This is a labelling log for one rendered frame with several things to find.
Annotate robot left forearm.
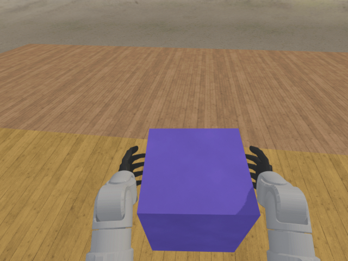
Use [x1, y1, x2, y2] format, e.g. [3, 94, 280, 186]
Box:
[85, 170, 138, 261]

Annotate carton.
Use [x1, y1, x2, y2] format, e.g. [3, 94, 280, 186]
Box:
[137, 128, 260, 252]

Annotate robot right forearm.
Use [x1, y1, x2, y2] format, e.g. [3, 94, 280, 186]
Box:
[256, 171, 321, 261]

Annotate robot right hand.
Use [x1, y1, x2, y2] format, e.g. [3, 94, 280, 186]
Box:
[245, 146, 272, 189]

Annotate robot left hand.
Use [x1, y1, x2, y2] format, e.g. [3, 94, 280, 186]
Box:
[119, 146, 145, 185]

